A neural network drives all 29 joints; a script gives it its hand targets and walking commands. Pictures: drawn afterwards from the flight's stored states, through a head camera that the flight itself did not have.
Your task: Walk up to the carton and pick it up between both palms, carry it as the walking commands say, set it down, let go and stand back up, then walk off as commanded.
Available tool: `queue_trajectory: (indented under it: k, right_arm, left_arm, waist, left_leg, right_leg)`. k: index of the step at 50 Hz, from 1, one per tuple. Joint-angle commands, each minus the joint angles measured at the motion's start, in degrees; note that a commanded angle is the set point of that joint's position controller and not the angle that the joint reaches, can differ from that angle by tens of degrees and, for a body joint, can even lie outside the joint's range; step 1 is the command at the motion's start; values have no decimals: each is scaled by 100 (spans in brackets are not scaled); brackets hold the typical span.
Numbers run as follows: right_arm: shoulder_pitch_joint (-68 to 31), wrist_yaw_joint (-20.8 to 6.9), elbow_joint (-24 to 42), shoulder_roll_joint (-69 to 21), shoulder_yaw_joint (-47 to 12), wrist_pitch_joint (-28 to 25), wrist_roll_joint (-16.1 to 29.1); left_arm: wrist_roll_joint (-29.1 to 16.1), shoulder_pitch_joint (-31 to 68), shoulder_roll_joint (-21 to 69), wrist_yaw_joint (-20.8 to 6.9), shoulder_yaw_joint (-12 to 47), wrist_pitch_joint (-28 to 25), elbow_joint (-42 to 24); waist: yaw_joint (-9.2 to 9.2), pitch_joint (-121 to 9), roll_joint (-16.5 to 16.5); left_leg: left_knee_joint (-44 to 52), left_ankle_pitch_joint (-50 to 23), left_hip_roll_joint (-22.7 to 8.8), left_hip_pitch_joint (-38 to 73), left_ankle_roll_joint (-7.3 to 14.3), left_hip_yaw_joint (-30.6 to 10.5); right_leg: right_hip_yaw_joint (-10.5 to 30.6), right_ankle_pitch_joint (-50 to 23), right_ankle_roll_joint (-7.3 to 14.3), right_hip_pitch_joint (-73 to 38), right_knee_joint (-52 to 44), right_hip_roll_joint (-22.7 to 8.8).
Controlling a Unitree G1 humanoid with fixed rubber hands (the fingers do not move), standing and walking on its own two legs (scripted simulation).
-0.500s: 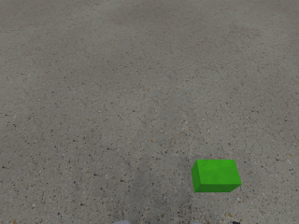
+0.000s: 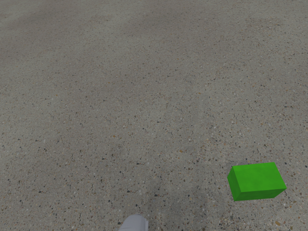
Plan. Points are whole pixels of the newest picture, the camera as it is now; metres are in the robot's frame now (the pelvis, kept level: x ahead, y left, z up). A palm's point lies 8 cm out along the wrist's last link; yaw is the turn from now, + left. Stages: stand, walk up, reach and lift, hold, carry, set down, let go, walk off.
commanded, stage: walk off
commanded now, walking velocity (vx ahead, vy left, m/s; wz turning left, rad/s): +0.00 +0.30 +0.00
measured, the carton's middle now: (253, 182) +0.45 -0.46 -0.69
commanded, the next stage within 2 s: none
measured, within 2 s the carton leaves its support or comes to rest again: neither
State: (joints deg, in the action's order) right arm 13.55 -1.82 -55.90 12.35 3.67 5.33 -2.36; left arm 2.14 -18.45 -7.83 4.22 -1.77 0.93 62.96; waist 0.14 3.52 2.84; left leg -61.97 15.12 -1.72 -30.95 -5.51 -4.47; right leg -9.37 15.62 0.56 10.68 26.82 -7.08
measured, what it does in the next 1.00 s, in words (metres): steps to the left: left foot, then right foot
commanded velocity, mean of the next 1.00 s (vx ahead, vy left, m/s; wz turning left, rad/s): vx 0.00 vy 0.30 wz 0.00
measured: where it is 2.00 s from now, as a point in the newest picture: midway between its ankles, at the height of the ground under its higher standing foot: outside the picture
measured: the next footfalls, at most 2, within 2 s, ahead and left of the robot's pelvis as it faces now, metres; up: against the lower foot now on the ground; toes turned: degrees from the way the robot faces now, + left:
left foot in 0.22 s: +0.07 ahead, +0.24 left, +0.00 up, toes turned +6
right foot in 0.56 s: +0.06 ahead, +0.11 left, +0.00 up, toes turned -12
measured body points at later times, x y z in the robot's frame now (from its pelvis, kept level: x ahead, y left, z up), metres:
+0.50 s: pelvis +0.03 +0.16 -0.02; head +0.05 +0.16 +0.43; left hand +0.06 +0.42 -0.17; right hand +0.09 -0.07 -0.16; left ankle +0.03 +0.24 -0.75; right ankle +0.01 +0.10 -0.72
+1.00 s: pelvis +0.06 +0.30 -0.02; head +0.11 +0.30 +0.43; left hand +0.00 +0.56 -0.16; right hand +0.15 +0.05 -0.17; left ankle +0.09 +0.45 -0.75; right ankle +0.03 +0.12 -0.75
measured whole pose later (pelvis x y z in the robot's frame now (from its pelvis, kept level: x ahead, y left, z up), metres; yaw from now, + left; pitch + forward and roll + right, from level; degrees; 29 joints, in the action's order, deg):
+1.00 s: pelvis +0.06 +0.30 -0.02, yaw +0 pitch +1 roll +0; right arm 9.0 -3.0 -53.7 13.2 3.4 3.9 -2.2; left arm 2.7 -19.7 -11.0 3.6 -4.8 2.1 62.3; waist 2.8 5.0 0.2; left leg -28.8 11.2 -5.2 -17.7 -3.7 4.7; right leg -7.7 18.1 -5.4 13.1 31.2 -11.5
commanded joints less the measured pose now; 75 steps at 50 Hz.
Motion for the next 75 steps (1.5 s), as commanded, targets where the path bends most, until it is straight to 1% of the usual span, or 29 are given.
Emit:
queue_trajectory:
  k: [1,5,9,10,12,13,14,16,19,24,27,28,29,30,31,33,37,46,49,51,52,56,63,65,66,67,68,71,75]
  right_arm:
    - [-290,-40,526,61,2,9,10]
    - [-491,-118,658,99,-20,-66,4]
    - [186,-111,490,308,95,-135,57]
    - [676,-65,269,546,186,-187,-10]
    - [656,-11,388,1387,282,-313,-32]
    - [488,92,446,1245,278,-336,-27]
    - [336,157,414,1060,223,-328,4]
    - [-234,223,470,655,46,-241,2]
    - [-200,281,464,563,-45,-349,-3]
    - [-58,335,247,427,-135,-260,-42]
    - [-56,335,66,489,-130,-212,24]
    - [-118,313,119,552,-127,-208,85]
    - [130,267,202,188,-182,-240,195]
    - [-604,241,497,458,-88,-164,58]
    - [-999,146,584,751,35,-98,-83]
    - [-302,44,330,544,53,-171,-28]
    - [-107,-31,223,265,57,-97,-21]
    - [-418,-119,584,79,-57,-119,48]
    - [518,-74,214,538,156,-207,10]
    - [724,-44,277,1533,257,-318,-30]
    - [429,39,298,1322,233,-336,13]
    - [-350,197,486,740,22,-292,-26]
    - [-176,330,111,535,-138,-271,-19]
    - [-375,285,73,538,-130,-210,108]
    - [-286,285,97,528,-142,-225,149]
    - [-259,224,330,161,-164,-278,185]
    - [-745,248,423,638,-50,-179,55]
    - [-303,104,182,519,56,-125,-34]
    - [-3,-17,103,356,91,-92,-10]
  left_arm:
    - [55,-577,-1378,50,-355,-59,-155]
    - [38,-484,-1425,-33,-458,27,-169]
    - [93,-204,-1679,39,-580,139,-237]
    - [80,-321,-1563,19,-588,107,-242]
    - [121,-643,-669,-24,-410,223,-307]
    - [-26,-263,-605,101,-361,293,-461]
    - [-98,-62,-587,98,-295,312,-562]
    - [-71,-35,-838,-13,-355,325,-398]
    - [25,-361,-983,-13,-388,282,-202]
    - [-111,41,-801,89,-193,249,-350]
    - [-122,-501,-685,182,-88,192,-156]
    - [-75,-1084,-811,215,-121,138,13]
    - [83,-1412,-1448,203,-252,110,25]
    - [-11,-1232,-2054,167,-400,256,16]
    - [106,-662,-1642,172,-321,265,-69]
    - [35,-195,-1223,128,-187,127,-285]
    - [-31,-59,-1268,72,-271,-69,-324]
    - [88,-325,-1823,15,-594,35,-280]
    - [61,-154,-1500,20,-571,72,-274]
    - [82,-286,-614,-8,-420,224,-491]
    - [-41,124,-575,18,-371,314,-584]
    - [-67,-140,-1081,19,-396,239,-345]
    - [-112,-177,-682,120,-122,194,-230]
    - [-121,-822,-701,136,-111,128,7]
    - [10,-1157,-1124,161,-198,75,52]
    - [76,-1124,-1957,161,-360,76,-64]
    - [69,-911,-2204,169,-434,169,-113]
    - [14,-177,-1068,139,-149,97,-269]
    - [-66,75,-1272,18,-268,-63,-459]
  waist:
    - [250,-129,-1843]
    - [427,100,-2005]
    - [-3,24,-1895]
    - [-183,-427,-1144]
    - [-236,-892,1862]
    - [-410,-931,1861]
    - [-430,-657,1766]
    - [-167,-409,955]
    - [-17,-700,681]
    - [-151,-397,892]
    - [260,-246,639]
    - [574,-428,8]
    - [596,-581,-1942]
    - [802,278,-2437]
    - [606,690,-1637]
    - [25,354,-624]
    - [-18,-43,-1126]
    - [308,-155,-2266]
    - [-179,-477,-1247]
    - [-392,-928,1838]
    - [-503,-819,1458]
    - [-176,-919,1094]
    - [14,-426,923]
    - [468,-418,477]
    - [589,-531,-331]
    - [483,-489,-2069]
    - [696,118,-1972]
    - [21,434,-453]
    - [-59,-105,-1090]
  left_leg:
    - [510,60,-197,-407,-186,397]
    - [1814,234,-270,470,-130,1050]
    - [3633,-73,-288,1650,203,1000]
    - [3826,-443,-274,2603,287,1006]
    - [4404,-1604,-1848,3112,1002,-918]
    - [4557,-1843,-1813,2582,1557,-613]
    - [4755,-1129,-1727,1999,1623,-487]
    - [4621,-711,-1137,1815,1316,191]
    - [4268,-2234,-1066,2435,1552,246]
    - [4285,-1577,-1205,1949,1802,-199]
    - [4137,-1661,-1019,1406,1573,-141]
    - [3671,-1028,-783,786,1245,125]
    - [2282,727,-181,-610,681,707]
    - [800,1967,153,-1198,478,778]
    - [-313,1434,78,-1052,473,-65]
    - [-530,565,75,-500,288,-205]
    - [-302,154,34,-424,-11,20]
    - [2472,547,-202,977,-38,1127]
    - [3887,-569,-209,2577,239,1146]
    - [4398,-2101,-1867,3141,997,-684]
    - [4434,-2327,-1801,2533,1613,-328]
    - [4292,-1787,-1112,2570,1493,184]
    - [4152,-2272,-1146,1916,1744,-61]
    - [3872,-1779,-918,1446,1426,157]
    - [3147,-921,-664,451,1020,461]
    - [1638,1649,142,-1160,494,1009]
    - [478,1912,45,-952,419,327]
    - [-787,551,-40,-518,262,-250]
    - [-618,22,43,-195,12,-11]
  right_leg:
    - [897,-2682,599,-519,-973,-1454]
    - [686,-1969,523,-57,-1034,-1179]
    - [971,-1454,299,418,-693,-1356]
    - [788,-934,105,730,-98,-1132]
    - [-18,2803,-292,2199,3098,569]
    - [399,2655,-108,2165,4004,508]
    - [727,2355,10,2273,4342,400]
    - [654,1409,18,2173,4270,253]
    - [308,1162,-84,2098,3856,203]
    - [196,1403,202,1086,1880,278]
    - [94,365,342,46,381,283]
    - [442,-595,346,-996,-756,-156]
    - [2667,-185,674,-2114,-1518,-2021]
    - [3721,-1016,1657,-837,-1692,-3110]
    - [3533,-1358,1599,-9,-1679,-2899]
    - [1920,-1273,957,157,-1494,-1906]
    - [991,-3195,763,-468,-975,-1485]
    - [626,-2674,455,-211,-886,-1216]
    - [652,-1381,148,616,39,-1096]
    - [7,2806,-256,2064,3000,541]
    - [410,2699,-162,2016,3975,507]
    - [433,1470,-133,2219,4135,310]
    - [67,1063,186,676,1379,331]
    - [84,-358,264,-272,-159,200]
    - [778,-790,290,-1462,-897,-362]
    - [3279,-1048,857,-2227,-1475,-2555]
    - [3608,-1681,1594,-685,-1604,-3098]
    - [1971,-1048,1020,291,-1552,-1976]
    - [962,-2555,783,-157,-1069,-1468]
